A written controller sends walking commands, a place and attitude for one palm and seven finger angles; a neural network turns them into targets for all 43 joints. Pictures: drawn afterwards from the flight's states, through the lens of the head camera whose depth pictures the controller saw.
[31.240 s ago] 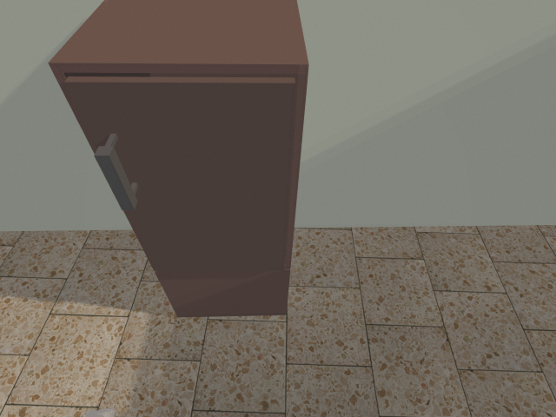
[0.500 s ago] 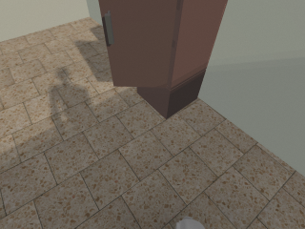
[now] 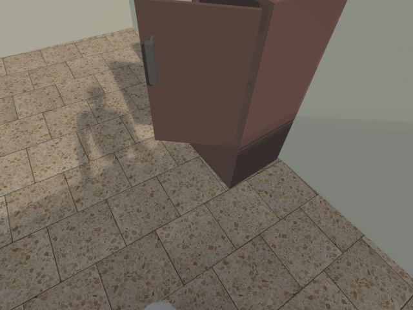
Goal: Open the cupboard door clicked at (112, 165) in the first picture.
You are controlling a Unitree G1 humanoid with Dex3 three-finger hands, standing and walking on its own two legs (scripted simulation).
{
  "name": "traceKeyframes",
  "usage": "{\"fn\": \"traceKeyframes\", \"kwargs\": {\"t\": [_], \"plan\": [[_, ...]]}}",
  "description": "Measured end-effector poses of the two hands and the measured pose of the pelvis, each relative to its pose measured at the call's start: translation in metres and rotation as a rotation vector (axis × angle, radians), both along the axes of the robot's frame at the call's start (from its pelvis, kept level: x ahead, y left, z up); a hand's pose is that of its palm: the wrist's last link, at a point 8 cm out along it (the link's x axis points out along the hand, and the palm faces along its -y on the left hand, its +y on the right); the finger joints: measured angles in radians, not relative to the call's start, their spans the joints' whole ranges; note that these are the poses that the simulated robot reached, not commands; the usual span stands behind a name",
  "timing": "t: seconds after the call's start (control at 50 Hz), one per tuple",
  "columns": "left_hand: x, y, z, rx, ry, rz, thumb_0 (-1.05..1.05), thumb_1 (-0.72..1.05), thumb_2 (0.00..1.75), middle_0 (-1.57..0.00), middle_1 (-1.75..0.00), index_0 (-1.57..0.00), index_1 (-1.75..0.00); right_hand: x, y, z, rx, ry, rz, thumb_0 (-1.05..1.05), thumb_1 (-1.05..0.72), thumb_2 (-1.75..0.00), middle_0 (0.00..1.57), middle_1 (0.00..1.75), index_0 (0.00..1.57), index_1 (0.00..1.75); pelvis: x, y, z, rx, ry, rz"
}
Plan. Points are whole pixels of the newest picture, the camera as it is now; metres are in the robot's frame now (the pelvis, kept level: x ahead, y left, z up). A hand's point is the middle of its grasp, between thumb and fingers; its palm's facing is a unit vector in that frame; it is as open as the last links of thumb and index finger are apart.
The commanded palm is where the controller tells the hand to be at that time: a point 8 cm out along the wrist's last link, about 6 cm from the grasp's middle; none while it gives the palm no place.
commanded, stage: take the last steps up to it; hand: left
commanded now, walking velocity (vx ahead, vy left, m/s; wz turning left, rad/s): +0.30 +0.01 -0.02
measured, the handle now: (153, 60) +0.82 +0.25 +0.02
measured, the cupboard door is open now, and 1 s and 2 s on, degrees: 50 50 50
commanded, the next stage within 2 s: come to a stop and stand still in 0.40 s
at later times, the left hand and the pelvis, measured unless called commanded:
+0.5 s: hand (144, 248) +0.27 +0.18 -0.17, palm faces -0.05 -0.97 -0.23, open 7.3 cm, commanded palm none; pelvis +0.17 -0.01 -0.01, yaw -2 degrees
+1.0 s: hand (137, 252) +0.27 +0.19 -0.18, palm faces +0.02 -0.98 -0.21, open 7.3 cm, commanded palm none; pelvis +0.21 +0.00 +0.00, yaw -2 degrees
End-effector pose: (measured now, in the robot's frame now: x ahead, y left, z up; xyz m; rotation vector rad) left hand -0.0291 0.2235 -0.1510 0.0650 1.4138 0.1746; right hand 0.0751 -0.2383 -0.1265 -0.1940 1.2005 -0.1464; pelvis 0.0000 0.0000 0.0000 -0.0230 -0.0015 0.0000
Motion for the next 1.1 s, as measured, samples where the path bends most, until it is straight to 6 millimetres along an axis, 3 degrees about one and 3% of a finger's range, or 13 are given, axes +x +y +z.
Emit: {"fn": "traceKeyframes", "kwargs": {"t": [0.06,0.14,0.26,0.36,0.46,0.52,0.62,0.74,0.84,0.96,1.1], "plan": [[0.000,0.007,-0.013,-0.030,0.079,0.016,0.00,0.92,0.90,-0.20,-0.30,-0.20,-0.30,0.043,0.012,-0.002,-0.022,-0.070,0.024,0.00,-0.92,-0.90,0.20,0.29,0.19,0.30,0.026,0.014,-0.010,0.006,-0.007,-0.007],[0.034,0.015,-0.010,-0.037,0.094,-0.012,0.00,0.91,0.90,-0.20,-0.30,-0.20,-0.30,0.060,0.026,0.001,-0.021,-0.078,0.005,0.00,-0.92,-0.90,0.20,0.29,0.20,0.30,0.050,0.023,-0.006,0.013,-0.007,-0.023],[0.129,0.024,0.006,-0.008,-0.044,-0.062,0.01,0.92,0.90,-0.20,-0.30,-0.20,-0.30,0.042,0.030,0.001,-0.014,0.048,-0.069,-0.01,-0.94,-0.90,0.21,0.29,0.20,0.30,0.088,0.026,0.007,0.019,0.002,-0.034],[0.206,0.028,0.017,0.042,-0.128,-0.112,0.01,0.94,0.90,-0.20,-0.30,-0.20,-0.30,0.017,0.029,-0.006,0.026,0.193,-0.124,-0.01,-0.93,-0.90,0.21,0.29,0.20,0.30,0.120,0.017,0.007,0.030,0.003,-0.039],[0.277,0.010,0.019,0.075,-0.203,-0.174,0.01,0.93,0.90,-0.19,-0.30,-0.20,-0.30,0.004,0.024,-0.020,0.081,0.323,-0.181,0.00,-0.92,-0.90,0.21,0.29,0.20,0.30,0.157,-0.004,-0.002,0.047,0.002,-0.044],[0.303,-0.004,0.016,0.082,-0.245,-0.176,0.00,0.92,0.90,-0.19,-0.30,-0.20,-0.30,0.012,0.017,-0.031,0.103,0.375,-0.190,0.00,-0.91,-0.90,0.21,0.29,0.20,0.30,0.176,-0.014,-0.010,0.034,-0.003,-0.034],[0.310,-0.022,0.016,0.062,-0.213,-0.131,-0.01,0.93,0.90,-0.20,-0.30,-0.20,-0.30,0.069,0.004,-0.023,0.077,0.325,-0.168,0.00,-0.91,-0.90,0.20,0.29,0.20,0.30,0.199,-0.019,-0.001,0.025,-0.002,-0.025],[0.310,-0.007,0.005,0.059,-0.152,-0.098,-0.01,0.94,0.90,-0.20,-0.30,-0.21,-0.30,0.154,0.000,-0.018,0.028,0.174,-0.114,0.00,-0.91,-0.90,0.20,0.29,0.20,0.30,0.216,-0.011,-0.002,0.016,-0.009,-0.023],[0.304,0.011,-0.010,0.050,-0.102,-0.067,-0.01,0.93,0.90,-0.20,-0.30,-0.20,-0.30,0.202,0.000,-0.012,-0.029,0.065,-0.072,0.00,-0.92,-0.90,0.20,0.29,0.20,0.30,0.225,0.002,-0.010,0.014,-0.015,-0.032],[0.294,0.018,-0.001,0.062,-0.075,-0.066,0.00,0.91,0.90,-0.20,-0.30,-0.20,-0.30,0.229,0.000,-0.002,-0.042,-0.014,-0.032,0.00,-0.91,-0.90,0.20,0.29,0.20,0.30,0.217,0.003,-0.004,0.005,0.003,-0.035],[0.279,0.007,0.008,0.095,-0.109,-0.119,0.00,0.91,0.90,-0.20,-0.30,-0.20,-0.30,0.216,-0.014,-0.010,-0.002,-0.041,-0.032,0.00,-0.90,-0.90,0.21,0.30,0.20,0.30,0.200,-0.014,-0.007,0.027,0.012,-0.042]]}}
